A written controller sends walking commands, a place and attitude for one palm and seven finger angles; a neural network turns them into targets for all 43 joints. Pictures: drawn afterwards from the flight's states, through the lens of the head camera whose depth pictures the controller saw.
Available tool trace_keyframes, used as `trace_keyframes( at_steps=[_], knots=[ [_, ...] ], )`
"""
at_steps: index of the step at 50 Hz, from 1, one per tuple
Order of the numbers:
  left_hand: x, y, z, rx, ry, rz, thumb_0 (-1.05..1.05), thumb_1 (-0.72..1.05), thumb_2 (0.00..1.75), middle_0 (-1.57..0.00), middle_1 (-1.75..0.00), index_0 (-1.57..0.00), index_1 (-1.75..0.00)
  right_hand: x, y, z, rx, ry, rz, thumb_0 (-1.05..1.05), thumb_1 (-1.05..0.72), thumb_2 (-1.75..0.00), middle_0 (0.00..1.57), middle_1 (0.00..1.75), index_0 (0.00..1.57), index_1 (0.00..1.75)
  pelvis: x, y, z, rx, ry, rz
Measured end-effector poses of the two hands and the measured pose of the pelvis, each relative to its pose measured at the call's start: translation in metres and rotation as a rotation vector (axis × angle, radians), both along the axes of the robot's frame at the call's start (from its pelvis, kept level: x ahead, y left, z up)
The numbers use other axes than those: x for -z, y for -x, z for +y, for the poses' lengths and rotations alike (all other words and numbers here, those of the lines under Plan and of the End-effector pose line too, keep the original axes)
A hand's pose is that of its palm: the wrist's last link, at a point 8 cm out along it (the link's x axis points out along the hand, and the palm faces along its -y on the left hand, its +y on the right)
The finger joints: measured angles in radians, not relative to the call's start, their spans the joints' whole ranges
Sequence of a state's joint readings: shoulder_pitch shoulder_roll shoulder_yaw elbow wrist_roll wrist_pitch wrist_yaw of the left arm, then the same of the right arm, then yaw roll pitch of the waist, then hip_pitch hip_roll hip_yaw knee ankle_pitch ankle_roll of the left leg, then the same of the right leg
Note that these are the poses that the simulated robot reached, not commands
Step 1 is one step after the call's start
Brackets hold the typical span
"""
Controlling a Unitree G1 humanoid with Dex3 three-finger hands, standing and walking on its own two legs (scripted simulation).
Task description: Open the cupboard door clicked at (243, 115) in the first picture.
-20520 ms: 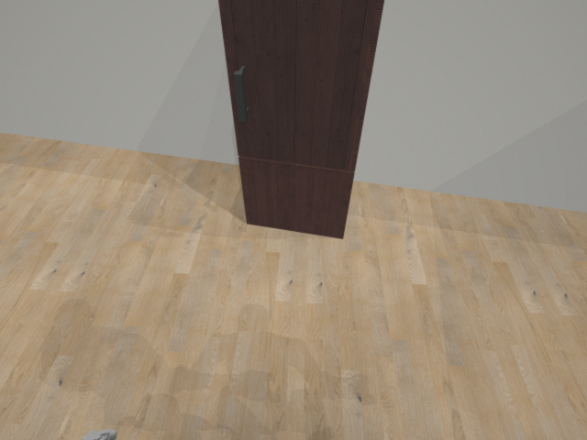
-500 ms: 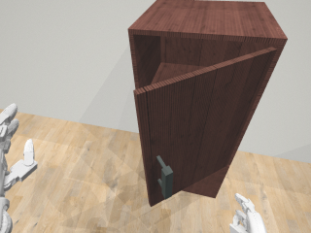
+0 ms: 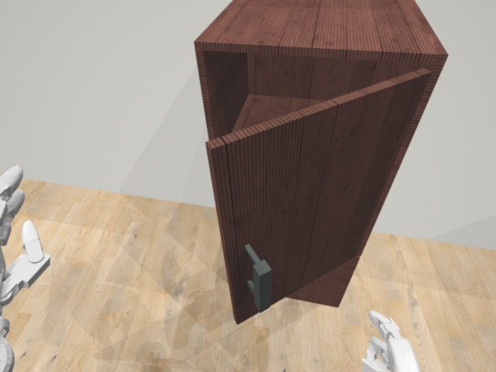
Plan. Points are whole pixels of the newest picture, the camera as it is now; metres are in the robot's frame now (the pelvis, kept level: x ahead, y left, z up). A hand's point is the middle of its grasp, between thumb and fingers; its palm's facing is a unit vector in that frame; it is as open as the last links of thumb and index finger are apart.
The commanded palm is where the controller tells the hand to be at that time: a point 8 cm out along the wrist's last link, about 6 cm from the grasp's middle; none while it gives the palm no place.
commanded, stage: step back with the hand held close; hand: left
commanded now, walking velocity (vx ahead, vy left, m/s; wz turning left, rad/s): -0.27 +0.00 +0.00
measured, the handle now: (256, 278) +0.32 +0.03 -0.08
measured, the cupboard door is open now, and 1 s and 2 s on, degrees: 41 41 41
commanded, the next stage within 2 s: stop stepping back and stand still in 1.40 s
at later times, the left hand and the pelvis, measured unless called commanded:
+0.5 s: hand (7, 314) +0.13 +0.28 +0.16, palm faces +0.44 -0.75 -0.49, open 7.5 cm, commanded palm +0.08 +0.31 +0.17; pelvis -0.07 +0.02 -0.01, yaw -1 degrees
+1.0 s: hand out of the picture +0.05 +0.28 +0.16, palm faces +0.49 -0.70 -0.52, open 7.5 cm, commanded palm -0.03 +0.32 +0.17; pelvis -0.14 +0.00 -0.03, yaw +7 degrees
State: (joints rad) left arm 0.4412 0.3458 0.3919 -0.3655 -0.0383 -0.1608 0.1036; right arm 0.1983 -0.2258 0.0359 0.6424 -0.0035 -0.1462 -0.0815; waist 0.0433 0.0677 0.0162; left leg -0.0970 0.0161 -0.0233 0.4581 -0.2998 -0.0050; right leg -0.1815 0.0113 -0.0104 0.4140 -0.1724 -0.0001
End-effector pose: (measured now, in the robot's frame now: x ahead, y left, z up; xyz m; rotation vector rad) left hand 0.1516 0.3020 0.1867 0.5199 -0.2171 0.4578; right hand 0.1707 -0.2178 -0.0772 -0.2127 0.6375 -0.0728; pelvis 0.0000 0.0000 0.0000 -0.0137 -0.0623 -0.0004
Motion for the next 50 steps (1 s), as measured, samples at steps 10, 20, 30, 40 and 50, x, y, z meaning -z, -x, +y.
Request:
trace_keyframes(
  at_steps=[10,20,30,40,50],
  knots=[
    [0.008,0.004,-0.001,0.079,-0.053,0.085,0.02,0.88,0.90,-0.21,-0.30,-0.21,-0.30,-0.003,0.022,-0.018,0.095,0.050,0.049,0.02,-0.90,-0.90,0.21,0.30,0.20,0.30,0.000,0.017,0.011,0.013,-0.015,0.047],
    [0.005,0.041,0.011,0.052,-0.091,0.040,0.02,0.88,0.90,-0.21,-0.30,-0.21,-0.30,-0.003,0.054,-0.013,0.102,0.057,0.048,0.02,-0.90,-0.90,0.21,0.30,0.20,0.30,0.007,0.049,0.015,0.013,-0.019,0.036],
    [0.012,0.075,0.012,0.037,-0.085,-0.038,0.02,0.88,0.90,-0.21,-0.30,-0.21,-0.30,0.005,0.092,-0.004,0.067,0.061,0.050,0.02,-0.90,-0.90,0.21,0.30,0.20,0.30,0.017,0.080,0.014,-0.014,-0.014,0.027],
    [0.007,0.109,0.009,0.023,-0.128,-0.098,0.02,0.88,0.90,-0.21,-0.30,-0.21,-0.30,0.016,0.117,-0.010,0.045,0.071,0.066,0.02,-0.90,-0.90,0.21,0.30,0.20,0.30,0.025,0.104,0.009,-0.036,-0.025,0.019],
    [0.005,0.141,0.009,0.039,-0.194,-0.104,0.02,0.88,0.90,-0.21,-0.30,-0.21,-0.30,0.020,0.142,-0.012,0.041,0.075,0.055,0.02,-0.90,-0.90,0.21,0.30,0.20,0.30,0.033,0.136,0.005,-0.122,-0.005,0.023]
  ],
)
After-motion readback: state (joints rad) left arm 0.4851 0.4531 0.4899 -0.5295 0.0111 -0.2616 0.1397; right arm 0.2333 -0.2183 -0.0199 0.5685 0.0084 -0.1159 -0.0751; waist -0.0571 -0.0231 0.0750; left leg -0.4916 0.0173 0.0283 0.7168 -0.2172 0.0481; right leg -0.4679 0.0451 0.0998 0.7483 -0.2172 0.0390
